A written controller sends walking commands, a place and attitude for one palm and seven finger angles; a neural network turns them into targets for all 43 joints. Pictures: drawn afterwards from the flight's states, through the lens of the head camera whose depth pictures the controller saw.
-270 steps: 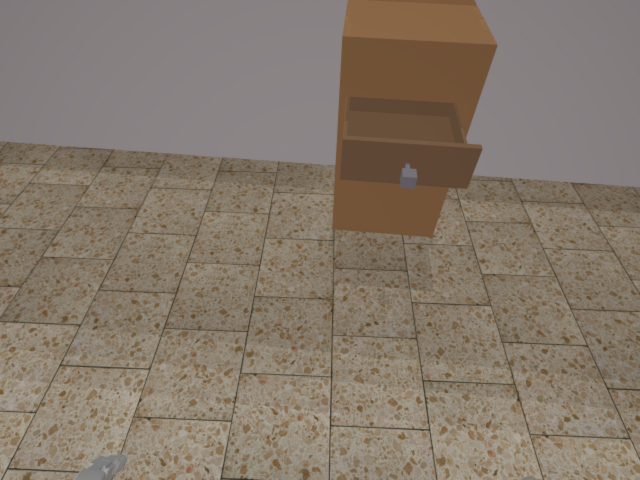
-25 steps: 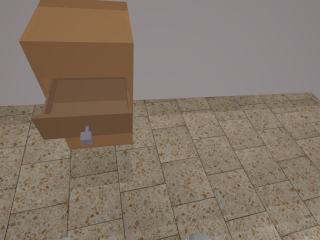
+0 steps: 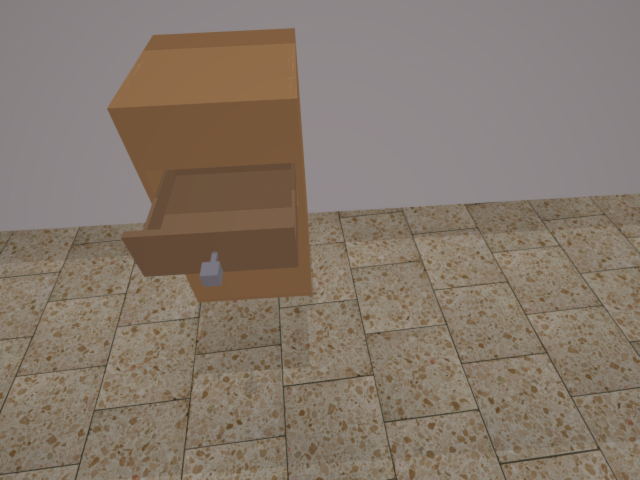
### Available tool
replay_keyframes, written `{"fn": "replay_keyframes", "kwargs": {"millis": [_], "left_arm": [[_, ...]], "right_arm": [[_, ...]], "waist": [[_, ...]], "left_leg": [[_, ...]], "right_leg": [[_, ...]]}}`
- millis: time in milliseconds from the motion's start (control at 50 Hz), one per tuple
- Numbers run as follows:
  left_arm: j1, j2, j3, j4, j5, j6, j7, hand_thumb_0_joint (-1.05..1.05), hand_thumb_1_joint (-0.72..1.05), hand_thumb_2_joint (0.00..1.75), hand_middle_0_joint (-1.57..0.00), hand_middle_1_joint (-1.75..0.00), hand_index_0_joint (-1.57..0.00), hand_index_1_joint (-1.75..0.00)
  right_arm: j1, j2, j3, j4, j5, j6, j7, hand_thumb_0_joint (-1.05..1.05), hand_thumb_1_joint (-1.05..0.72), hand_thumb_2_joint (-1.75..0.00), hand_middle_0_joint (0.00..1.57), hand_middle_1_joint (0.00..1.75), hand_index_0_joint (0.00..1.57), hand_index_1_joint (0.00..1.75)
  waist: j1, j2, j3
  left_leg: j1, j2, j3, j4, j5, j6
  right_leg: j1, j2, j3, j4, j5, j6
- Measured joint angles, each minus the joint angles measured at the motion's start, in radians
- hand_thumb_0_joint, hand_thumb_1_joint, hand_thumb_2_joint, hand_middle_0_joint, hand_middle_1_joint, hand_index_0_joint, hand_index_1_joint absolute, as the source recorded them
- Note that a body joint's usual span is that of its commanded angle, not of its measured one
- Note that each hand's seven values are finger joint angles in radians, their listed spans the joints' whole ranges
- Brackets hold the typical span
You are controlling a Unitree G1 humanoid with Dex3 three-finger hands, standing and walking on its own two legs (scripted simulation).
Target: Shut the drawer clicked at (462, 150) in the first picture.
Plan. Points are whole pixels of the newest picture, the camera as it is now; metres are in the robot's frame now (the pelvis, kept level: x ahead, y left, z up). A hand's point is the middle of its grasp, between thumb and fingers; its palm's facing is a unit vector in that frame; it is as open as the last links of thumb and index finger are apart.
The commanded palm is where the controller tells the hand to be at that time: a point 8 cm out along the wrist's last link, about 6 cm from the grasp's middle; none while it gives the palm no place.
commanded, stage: take the last steps up to it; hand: left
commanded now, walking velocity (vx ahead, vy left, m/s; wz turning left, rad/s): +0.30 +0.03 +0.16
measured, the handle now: (212, 267) +0.60 +0.27 -0.22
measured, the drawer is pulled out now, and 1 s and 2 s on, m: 0.24 0.24 0.24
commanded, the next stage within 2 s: come to a stop and stand still in 0.90 s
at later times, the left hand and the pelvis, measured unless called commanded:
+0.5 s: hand out of the picture -0.08 +0.21 -0.18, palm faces +0.23 -0.96 -0.14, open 7.4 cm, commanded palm none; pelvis +0.08 +0.08 -0.01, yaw +4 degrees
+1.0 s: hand (190, 366) +0.34 +0.25 -0.17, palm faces +0.00 -0.97 -0.23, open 7.4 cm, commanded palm none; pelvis +0.22 +0.06 -0.02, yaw +2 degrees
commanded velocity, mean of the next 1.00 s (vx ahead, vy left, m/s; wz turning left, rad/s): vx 0.24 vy -0.04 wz -0.03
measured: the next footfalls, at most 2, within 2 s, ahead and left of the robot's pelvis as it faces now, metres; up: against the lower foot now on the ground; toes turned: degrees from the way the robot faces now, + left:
left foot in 0.42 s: +0.13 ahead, +0.19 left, +0.00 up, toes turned +13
right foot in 0.98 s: +0.35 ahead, -0.02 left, +0.00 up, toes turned -4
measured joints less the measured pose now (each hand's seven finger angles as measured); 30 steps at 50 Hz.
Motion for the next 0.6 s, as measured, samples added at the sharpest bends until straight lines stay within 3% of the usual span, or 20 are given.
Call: {"fn": "replay_keyframes", "kwargs": {"millis": [80,160,280,380,420,460,500,540,600], "left_arm": [[0.064,-0.009,0.000,0.032,-0.002,-0.022,-0.007,0.00,0.90,0.90,-0.20,-0.30,-0.20,-0.30],[0.124,-0.024,-0.006,0.062,0.002,-0.060,-0.015,0.00,0.90,0.90,-0.20,-0.30,-0.20,-0.30],[0.225,-0.051,-0.014,0.115,0.016,-0.085,-0.022,0.00,0.90,0.90,-0.20,-0.30,-0.20,-0.30],[0.291,-0.052,-0.014,0.169,0.021,-0.078,-0.027,0.00,0.90,0.90,-0.20,-0.30,-0.20,-0.30],[0.317,-0.050,-0.011,0.188,0.016,-0.073,-0.028,0.00,0.90,0.90,-0.20,-0.30,-0.20,-0.30],[0.317,-0.042,-0.009,0.211,0.010,-0.055,-0.029,0.00,0.90,0.90,-0.20,-0.30,-0.20,-0.30],[0.300,-0.031,-0.005,0.225,0.010,-0.037,-0.028,0.00,0.90,0.90,-0.20,-0.30,-0.20,-0.30],[0.272,-0.016,0.004,0.227,0.011,-0.030,-0.032,0.00,0.90,0.90,-0.20,-0.30,-0.20,-0.30],[0.213,0.003,0.017,0.203,0.013,-0.033,-0.038,0.01,0.91,0.90,-0.20,-0.30,-0.20,-0.30]], "right_arm": [[0.003,-0.012,-0.009,-0.004,-0.012,-0.004,0.017,0.00,-0.91,-0.90,0.20,0.30,0.20,0.30],[0.003,-0.030,-0.017,0.004,-0.017,-0.016,0.026,0.00,-0.91,-0.90,0.20,0.30,0.20,0.30],[-0.044,-0.040,-0.015,0.018,-0.015,-0.018,0.029,0.00,-0.91,-0.90,0.20,0.30,0.19,0.30],[-0.125,-0.015,0.004,0.000,-0.006,-0.043,0.032,0.01,-0.91,-0.90,0.20,0.30,0.19,0.30],[-0.154,-0.001,0.016,-0.015,-0.005,-0.070,0.030,0.00,-0.91,-0.90,0.20,0.30,0.19,0.30],[-0.186,0.027,0.024,-0.025,-0.006,-0.102,0.021,0.00,-0.91,-0.90,0.20,0.30,0.20,0.30],[-0.188,0.059,0.038,-0.033,-0.005,-0.118,0.014,0.00,-0.91,-0.90,0.20,0.30,0.20,0.30],[-0.166,0.088,0.049,-0.028,-0.002,-0.125,0.005,0.00,-0.91,-0.90,0.20,0.30,0.20,0.30],[-0.132,0.094,0.021,-0.035,0.020,-0.153,-0.023,-0.04,-0.95,-0.90,0.21,0.30,0.20,0.30]], "waist": [[0.010,-0.012,-0.017],[0.023,-0.009,-0.020],[0.070,-0.018,-0.013],[0.114,-0.047,0.010],[0.124,-0.054,0.020],[0.121,-0.077,0.041],[0.115,-0.092,0.049],[0.099,-0.099,0.040],[0.075,-0.107,0.027]], "left_leg": [[-0.083,0.059,0.062,0.310,-0.010,-0.030],[-0.109,0.137,0.072,0.418,0.062,-0.046],[-0.086,0.208,0.102,0.295,0.059,-0.053],[-0.007,0.196,0.160,0.050,0.020,-0.032],[0.063,0.182,0.191,-0.079,0.054,-0.021],[0.070,0.171,0.214,-0.051,0.073,-0.001],[0.104,0.172,0.237,-0.042,0.030,0.012],[0.159,0.169,0.250,-0.093,0.026,0.014],[0.239,0.152,0.269,-0.191,0.051,0.020]], "right_leg": [[0.053,-0.022,-0.027,-0.074,0.035,-0.006],[0.093,-0.036,-0.066,-0.114,0.039,0.001],[0.133,-0.073,-0.095,-0.132,0.014,0.028],[0.147,-0.113,-0.096,-0.101,-0.034,0.071],[0.131,-0.124,-0.088,-0.032,-0.084,0.088],[0.049,-0.139,-0.056,0.184,-0.167,0.058],[-0.062,-0.124,-0.028,0.442,-0.200,0.030],[-0.159,-0.116,-0.037,0.601,-0.144,0.018],[-0.272,-0.118,-0.046,0.671,-0.034,0.023]]}}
